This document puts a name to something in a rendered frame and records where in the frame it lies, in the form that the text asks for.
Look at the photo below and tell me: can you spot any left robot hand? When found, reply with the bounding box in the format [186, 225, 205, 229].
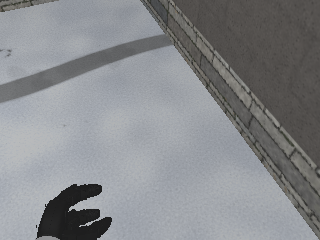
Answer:
[36, 184, 112, 240]

